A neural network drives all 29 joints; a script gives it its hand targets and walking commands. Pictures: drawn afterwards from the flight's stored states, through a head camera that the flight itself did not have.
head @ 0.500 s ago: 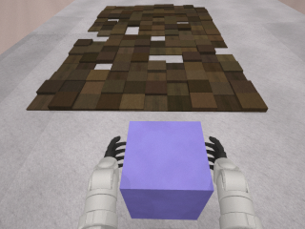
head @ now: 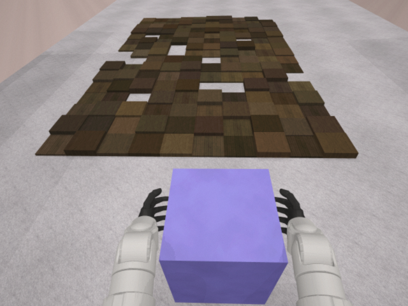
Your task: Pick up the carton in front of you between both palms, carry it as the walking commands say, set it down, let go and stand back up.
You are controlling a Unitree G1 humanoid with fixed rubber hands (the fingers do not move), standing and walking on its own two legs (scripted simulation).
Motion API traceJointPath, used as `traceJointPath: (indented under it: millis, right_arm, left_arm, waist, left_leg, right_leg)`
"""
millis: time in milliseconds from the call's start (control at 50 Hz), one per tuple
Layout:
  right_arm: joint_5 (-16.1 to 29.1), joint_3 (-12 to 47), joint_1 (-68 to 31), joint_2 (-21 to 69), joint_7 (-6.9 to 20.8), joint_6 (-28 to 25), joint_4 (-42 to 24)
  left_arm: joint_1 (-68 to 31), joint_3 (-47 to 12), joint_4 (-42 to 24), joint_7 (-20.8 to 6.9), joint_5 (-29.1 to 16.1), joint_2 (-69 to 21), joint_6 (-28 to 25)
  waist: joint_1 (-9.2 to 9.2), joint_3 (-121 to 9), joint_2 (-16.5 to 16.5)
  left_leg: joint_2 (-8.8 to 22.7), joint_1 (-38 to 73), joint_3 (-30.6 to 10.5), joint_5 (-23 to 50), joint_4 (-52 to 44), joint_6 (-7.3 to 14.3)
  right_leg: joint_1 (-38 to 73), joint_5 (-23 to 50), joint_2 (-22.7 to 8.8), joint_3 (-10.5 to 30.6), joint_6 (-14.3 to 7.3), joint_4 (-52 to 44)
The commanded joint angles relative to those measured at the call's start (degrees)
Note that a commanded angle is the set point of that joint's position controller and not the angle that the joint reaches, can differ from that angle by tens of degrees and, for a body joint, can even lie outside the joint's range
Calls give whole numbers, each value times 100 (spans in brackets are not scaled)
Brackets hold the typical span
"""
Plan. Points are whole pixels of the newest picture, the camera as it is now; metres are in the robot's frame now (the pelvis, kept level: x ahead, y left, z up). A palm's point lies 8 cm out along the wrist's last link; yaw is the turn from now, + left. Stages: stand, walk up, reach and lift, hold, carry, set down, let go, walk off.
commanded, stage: reach and lift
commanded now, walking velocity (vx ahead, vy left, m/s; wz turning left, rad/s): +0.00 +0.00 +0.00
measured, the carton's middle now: (220, 238) +0.30 +0.00 -0.04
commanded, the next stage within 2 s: hold in 0.06 s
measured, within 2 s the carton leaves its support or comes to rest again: neither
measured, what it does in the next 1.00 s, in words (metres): shifts its weight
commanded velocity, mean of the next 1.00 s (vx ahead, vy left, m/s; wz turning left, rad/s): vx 0.18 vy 0.00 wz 0.00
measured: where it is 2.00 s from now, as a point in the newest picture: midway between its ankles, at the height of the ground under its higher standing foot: (215, 249)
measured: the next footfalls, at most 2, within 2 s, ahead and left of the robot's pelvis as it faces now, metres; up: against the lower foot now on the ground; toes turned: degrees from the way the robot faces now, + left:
left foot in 1.20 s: +0.18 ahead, +0.10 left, +0.00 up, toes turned +7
right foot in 1.54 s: +0.52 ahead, -0.11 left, +0.00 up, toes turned -10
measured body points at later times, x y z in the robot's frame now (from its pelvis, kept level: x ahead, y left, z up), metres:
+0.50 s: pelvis -0.01 +0.00 +0.00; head -0.06 +0.00 +0.45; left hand +0.29 +0.15 +0.04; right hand +0.29 -0.15 +0.04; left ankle +0.01 +0.13 -0.75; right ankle +0.00 -0.13 -0.75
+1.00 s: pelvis +0.06 +0.00 -0.02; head +0.01 +0.00 +0.43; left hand +0.35 +0.15 +0.07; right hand +0.35 -0.15 +0.07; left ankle +0.01 +0.14 -0.75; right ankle +0.00 -0.14 -0.75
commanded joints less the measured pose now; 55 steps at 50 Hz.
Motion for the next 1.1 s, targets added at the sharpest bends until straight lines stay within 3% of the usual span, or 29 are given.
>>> traceJointPath:
  millis: [0,140,280,640,660,700,720,800,860,920,960,1000,1020,1040,1060,1080]
  right_arm:
    - [1465,3128,-2720,5468,1432,-162,-258]
    - [1702,3525,-2717,5453,1387,76,-828]
    - [1455,3066,-2799,5197,1401,282,-444]
    - [1458,3056,-3300,5397,1458,201,-250]
    - [1483,3060,-3375,5366,1432,216,-349]
    - [1592,3179,-3355,5353,1378,256,-577]
    - [1659,3291,-3429,5362,1342,291,-739]
    - [1982,3808,-3389,5374,1141,597,-1463]
    - [2222,4182,-3281,5259,940,1009,-2127]
    - [2318,4303,-2860,4990,682,1459,-2622]
    - [2390,4330,-2399,4784,476,1782,-2967]
    - [2470,4342,-1947,4627,266,2095,-3301]
    - [2519,4362,-1805,4535,174,2238,-3526]
    - [2573,4384,-1762,4456,96,2369,-3766]
    - [2682,4455,-1783,4453,39,2479,-4047]
    - [2791,4525,-1958,4476,2,2553,-4293]
  left_arm:
    - [-2750,-3136,-282,-1424,-1476,-5462,-180]
    - [-2746,-3528,-858,-1379,-1720,-5447,56]
    - [-2815,-3075,-472,-1390,-1457,-5207,269]
    - [-3326,-3054,-275,-1461,-1456,-5371,177]
    - [-3353,-3055,-362,-1437,-1502,-5326,205]
    - [-3355,-3181,-595,-1371,-1613,-5321,229]
    - [-3463,-3294,-792,-1334,-1684,-5334,258]
    - [-3421,-3811,-1496,-1132,-2000,-5347,572]
    - [-3291,-4223,-2162,-929,-2265,-5247,997]
    - [-2986,-4370,-2717,-688,-2407,-4987,1462]
    - [-2622,-4472,-3048,-510,-2527,-4843,1791]
    - [-2217,-4431,-3315,-316,-2595,-4687,2078]
    - [-1909,-4390,-3402,-213,-2618,-4620,2197]
    - [-1591,-4317,-3477,-109,-2606,-4547,2292]
    - [-1327,-4259,-3600,-14,-2550,-4520,2363]
    - [-1303,-4200,-3827,69,-2527,-4569,2430]
  waist:
    - [3,-1405,15]
    - [-5,-1612,8]
    - [-12,-800,19]
    - [0,-1118,-4]
    - [-13,-1242,17]
    - [0,-1274,7]
    - [-7,-1156,-7]
    - [5,-1652,-74]
    - [-8,-1586,0]
    - [-30,-1448,513]
    - [-41,-1465,855]
    - [-34,-1573,522]
    - [26,-1729,2]
    - [125,-1930,-933]
    - [193,-1710,-2062]
    - [253,-1232,-1663]
  left_leg:
    - [-403,422,411,1370,-215,-58]
    - [-400,667,367,1675,-287,-62]
    - [-363,360,441,614,-437,-34]
    - [-348,388,474,508,-354,-14]
    - [625,-270,243,-205,115,67]
    - [494,-673,86,-2290,-35,141]
    - [491,-898,77,-2877,-13,172]
    - [581,-905,370,-1811,455,238]
    - [783,-1094,187,-2341,435,303]
    - [1116,-833,-134,-2017,180,462]
    - [1242,-328,-165,-817,372,635]
    - [1090,-267,340,987,1301,597]
    - [887,-857,839,1695,2077,381]
    - [627,-2083,1370,1676,3099,83]
    - [223,-3736,1781,-552,3435,-140]
    - [194,-4627,1731,-2419,3293,-164]
  right_leg:
    - [365,1377,406,-413,50,-224]
    - [603,1685,408,-387,59,-299]
    - [285,602,370,-457,18,-462]
    - [324,519,343,-467,18,-378]
    - [-310,-166,-631,-231,-55,101]
    - [-774,-2302,-525,-49,-151,-93]
    - [-997,-2853,-505,-44,-186,-82]
    - [-945,-1917,-666,-235,-284,230]
    - [-1225,-2333,-766,-207,-309,387]
    - [-1663,-1591,-627,-756,-182,1040]
    - [-1906,-1015,-399,-1215,-59,1286]
    - [-1604,-739,-366,-1184,-72,1086]
    - [-792,-6,-533,-816,-251,956]
    - [450,1478,-1024,21,-574,784]
    - [1551,3131,-1689,1090,-1020,308]
    - [1917,4133,-1982,1594,-1342,196]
